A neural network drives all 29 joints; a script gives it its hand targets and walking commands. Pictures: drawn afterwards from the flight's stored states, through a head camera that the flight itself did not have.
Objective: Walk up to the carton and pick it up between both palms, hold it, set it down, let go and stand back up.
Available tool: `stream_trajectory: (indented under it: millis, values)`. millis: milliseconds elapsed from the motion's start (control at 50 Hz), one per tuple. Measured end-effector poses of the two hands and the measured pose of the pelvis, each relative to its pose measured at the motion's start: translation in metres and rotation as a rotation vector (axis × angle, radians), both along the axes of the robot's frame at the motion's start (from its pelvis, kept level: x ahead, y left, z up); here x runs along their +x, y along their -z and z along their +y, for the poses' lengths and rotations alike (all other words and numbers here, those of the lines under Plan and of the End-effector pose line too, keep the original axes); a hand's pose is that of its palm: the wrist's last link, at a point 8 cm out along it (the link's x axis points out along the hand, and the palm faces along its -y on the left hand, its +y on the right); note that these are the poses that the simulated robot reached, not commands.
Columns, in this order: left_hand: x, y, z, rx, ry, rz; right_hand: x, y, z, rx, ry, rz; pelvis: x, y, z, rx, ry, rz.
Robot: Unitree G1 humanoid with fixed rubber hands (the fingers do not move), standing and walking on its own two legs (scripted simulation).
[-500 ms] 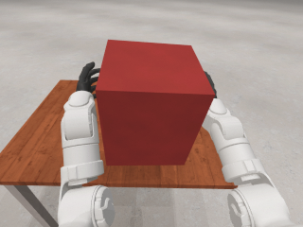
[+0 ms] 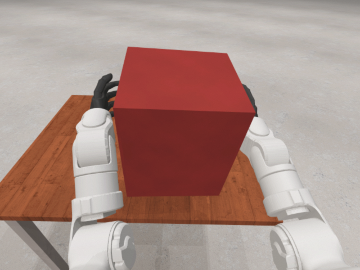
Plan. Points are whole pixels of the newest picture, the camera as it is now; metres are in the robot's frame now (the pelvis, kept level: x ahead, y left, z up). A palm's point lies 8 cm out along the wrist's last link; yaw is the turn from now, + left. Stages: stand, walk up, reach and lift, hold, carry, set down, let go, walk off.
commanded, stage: hold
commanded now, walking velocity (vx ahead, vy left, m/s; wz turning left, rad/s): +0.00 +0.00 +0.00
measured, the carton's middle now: (176, 125) +0.37 +0.00 +0.19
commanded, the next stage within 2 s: none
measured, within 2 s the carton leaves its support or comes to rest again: neither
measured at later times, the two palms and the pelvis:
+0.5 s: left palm (98, 113) +0.36 +0.16 +0.24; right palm (244, 118) +0.36 -0.14 +0.21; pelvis +0.00 +0.00 +0.00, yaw +0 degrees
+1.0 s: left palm (98, 112) +0.36 +0.16 +0.24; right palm (245, 117) +0.36 -0.14 +0.21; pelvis +0.00 +0.00 +0.00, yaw +0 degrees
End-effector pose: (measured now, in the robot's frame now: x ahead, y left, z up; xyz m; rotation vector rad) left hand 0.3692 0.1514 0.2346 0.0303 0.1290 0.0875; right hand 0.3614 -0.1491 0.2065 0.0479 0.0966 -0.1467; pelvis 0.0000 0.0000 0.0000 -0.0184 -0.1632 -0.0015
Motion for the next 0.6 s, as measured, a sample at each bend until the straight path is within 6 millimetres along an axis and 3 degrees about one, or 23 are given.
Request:
stream_trajectory:
  millis: [600]
  values:
    - [-0.0041,-0.0031,0.004,-0.001,-0.018,-0.001,0.0015,-0.0042,0.0037,0.01,-0.017,-0.002,0.0031,0.0005,-0.0008,-0.001,0.0,-0.007]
